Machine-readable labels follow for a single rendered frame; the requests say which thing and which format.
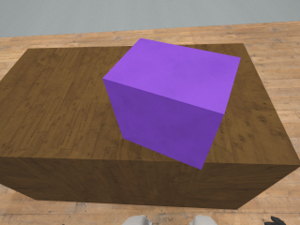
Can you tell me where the right robot thigh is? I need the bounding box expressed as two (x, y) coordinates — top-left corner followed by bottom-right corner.
(189, 216), (217, 225)

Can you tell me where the carton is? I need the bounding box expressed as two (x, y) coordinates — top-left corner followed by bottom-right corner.
(102, 38), (241, 170)

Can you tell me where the robot thigh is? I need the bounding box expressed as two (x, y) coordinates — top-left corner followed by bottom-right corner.
(189, 216), (217, 225)
(122, 216), (153, 225)

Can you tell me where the pedestal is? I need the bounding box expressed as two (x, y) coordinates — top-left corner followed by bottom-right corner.
(0, 43), (300, 210)

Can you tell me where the left robot thigh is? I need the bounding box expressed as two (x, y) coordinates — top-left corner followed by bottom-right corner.
(122, 216), (153, 225)

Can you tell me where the robot right hand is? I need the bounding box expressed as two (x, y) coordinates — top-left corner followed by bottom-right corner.
(264, 216), (286, 225)

